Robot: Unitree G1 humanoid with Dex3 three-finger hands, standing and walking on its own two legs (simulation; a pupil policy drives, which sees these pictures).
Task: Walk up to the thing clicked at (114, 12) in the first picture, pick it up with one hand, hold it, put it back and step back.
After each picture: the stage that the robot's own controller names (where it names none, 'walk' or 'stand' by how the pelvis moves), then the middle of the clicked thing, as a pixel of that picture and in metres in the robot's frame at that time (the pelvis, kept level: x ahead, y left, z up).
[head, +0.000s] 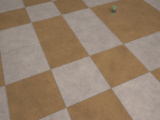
stand; (113, 10) +2.06 -0.38 -0.72
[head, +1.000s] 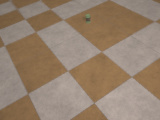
walk; (88, 18) +1.94 +0.11 -0.69
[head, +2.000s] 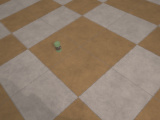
walk; (58, 46) +1.29 +0.42 -0.72
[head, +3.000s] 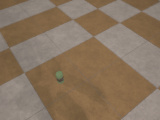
walk; (59, 77) +0.84 +0.31 -0.71
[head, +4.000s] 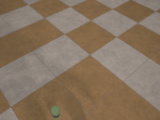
walk; (56, 112) +0.51 +0.22 -0.69
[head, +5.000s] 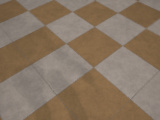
stand; out of the picture +0.30 +0.23 -0.71
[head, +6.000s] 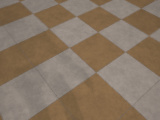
stand; out of the picture +0.30 +0.21 -0.72
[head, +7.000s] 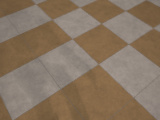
stand; out of the picture +0.34 +0.20 -0.72
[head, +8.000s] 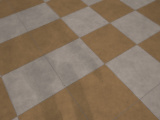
stand; out of the picture +0.35 +0.20 -0.71
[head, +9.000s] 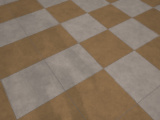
stand; out of the picture +0.36 +0.18 -0.72
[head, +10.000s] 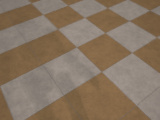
stand; out of the picture +0.36 +0.21 -0.72
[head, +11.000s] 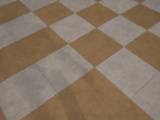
stand; out of the picture +0.34 +0.23 -0.72
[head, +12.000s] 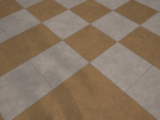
stand; out of the picture +0.36 +0.24 -0.71
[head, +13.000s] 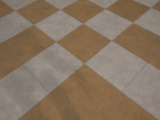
stand; out of the picture +0.32 +0.25 -0.72
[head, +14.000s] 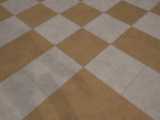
stand; out of the picture +0.31 +0.26 -0.72
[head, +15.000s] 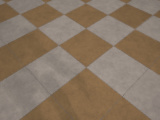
stand; out of the picture +0.34 +0.24 -0.73
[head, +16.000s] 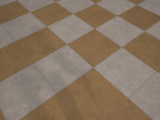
stand; out of the picture +0.35 +0.22 -0.73
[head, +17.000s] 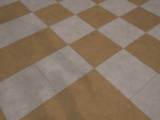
stand; out of the picture +0.36 +0.22 -0.73
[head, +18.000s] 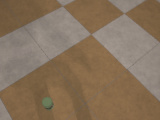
go down; (48, 103) +0.40 +0.22 -0.62
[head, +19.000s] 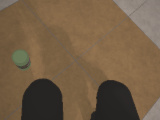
go down; (22, 60) +0.43 +0.27 -0.31
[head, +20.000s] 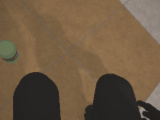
close in; (8, 52) +0.43 +0.28 -0.27
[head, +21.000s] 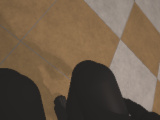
close; out of the picture +0.41 +0.32 -0.22
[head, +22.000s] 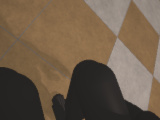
close; out of the picture +0.40 +0.31 -0.22
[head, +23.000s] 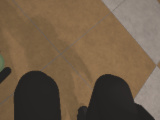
lift; out of the picture +0.33 +0.29 -0.14
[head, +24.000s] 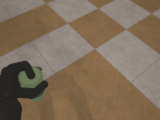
lift; (33, 84) +0.33 +0.18 +0.02
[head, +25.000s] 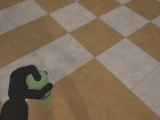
hold; (40, 87) +0.33 +0.17 +0.00
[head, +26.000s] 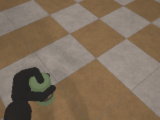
hold; (42, 89) +0.32 +0.16 -0.01
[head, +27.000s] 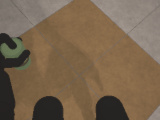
crouch; (17, 55) +0.43 +0.23 -0.08
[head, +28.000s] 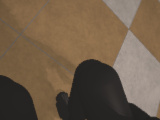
lower; out of the picture +0.41 +0.32 -0.22
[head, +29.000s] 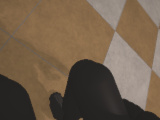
lower; out of the picture +0.41 +0.34 -0.23
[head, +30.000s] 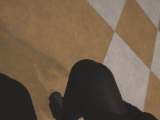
lower; out of the picture +0.41 +0.34 -0.23
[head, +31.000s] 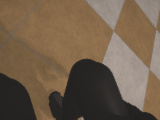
lower; out of the picture +0.41 +0.33 -0.23
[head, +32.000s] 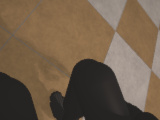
loosen; out of the picture +0.41 +0.33 -0.23
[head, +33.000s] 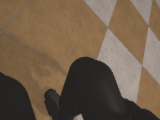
withdraw; out of the picture +0.40 +0.33 -0.23
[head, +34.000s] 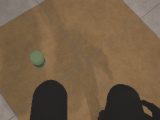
walk; (38, 60) +0.45 +0.25 -0.36
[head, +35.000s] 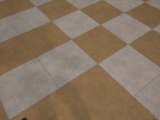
stand; out of the picture +0.37 +0.20 -0.66
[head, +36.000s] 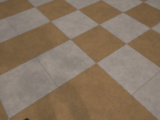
stand; out of the picture +0.39 +0.22 -0.67
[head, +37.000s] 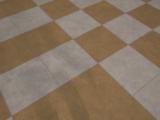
stand; out of the picture +0.39 +0.21 -0.69
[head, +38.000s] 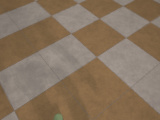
walk; out of the picture +0.42 +0.21 -0.72
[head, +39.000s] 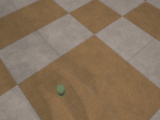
walk; (61, 90) +0.58 +0.20 -0.70
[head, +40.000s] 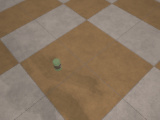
walk; (57, 64) +0.85 +0.31 -0.69
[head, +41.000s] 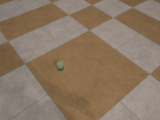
stand; (60, 67) +0.98 +0.26 -0.71
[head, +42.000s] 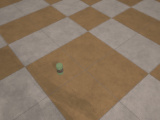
stand; (59, 68) +0.98 +0.27 -0.73
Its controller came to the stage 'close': yes
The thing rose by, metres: 0.71
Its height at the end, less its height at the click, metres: +0.00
